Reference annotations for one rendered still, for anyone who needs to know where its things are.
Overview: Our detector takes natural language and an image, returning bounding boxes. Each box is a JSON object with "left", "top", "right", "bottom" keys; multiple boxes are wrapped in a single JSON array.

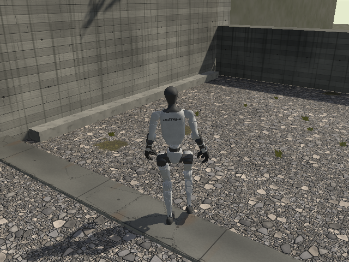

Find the right robot hand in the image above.
[{"left": 197, "top": 150, "right": 209, "bottom": 163}]

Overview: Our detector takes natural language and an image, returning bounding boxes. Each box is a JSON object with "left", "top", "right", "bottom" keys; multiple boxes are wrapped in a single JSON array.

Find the robot torso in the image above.
[{"left": 160, "top": 107, "right": 185, "bottom": 164}]

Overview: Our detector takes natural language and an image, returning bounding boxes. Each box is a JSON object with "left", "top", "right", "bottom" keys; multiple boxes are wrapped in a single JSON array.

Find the robot left upper arm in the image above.
[{"left": 148, "top": 111, "right": 161, "bottom": 141}]

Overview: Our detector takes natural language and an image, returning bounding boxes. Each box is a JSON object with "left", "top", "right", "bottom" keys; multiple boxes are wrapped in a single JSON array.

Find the robot right upper arm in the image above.
[{"left": 183, "top": 109, "right": 200, "bottom": 140}]

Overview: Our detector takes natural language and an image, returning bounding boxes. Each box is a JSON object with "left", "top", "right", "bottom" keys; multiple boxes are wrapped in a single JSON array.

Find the left robot hand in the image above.
[{"left": 145, "top": 150, "right": 157, "bottom": 160}]

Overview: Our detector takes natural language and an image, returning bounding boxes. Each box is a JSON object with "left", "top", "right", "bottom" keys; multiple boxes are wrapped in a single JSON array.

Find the robot left forearm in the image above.
[{"left": 145, "top": 133, "right": 154, "bottom": 151}]

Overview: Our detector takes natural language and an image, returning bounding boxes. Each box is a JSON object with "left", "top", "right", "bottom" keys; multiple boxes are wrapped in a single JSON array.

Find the robot right forearm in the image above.
[{"left": 195, "top": 131, "right": 207, "bottom": 153}]

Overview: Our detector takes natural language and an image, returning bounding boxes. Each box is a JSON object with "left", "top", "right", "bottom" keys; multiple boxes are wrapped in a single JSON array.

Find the robot left foot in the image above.
[{"left": 166, "top": 211, "right": 175, "bottom": 225}]

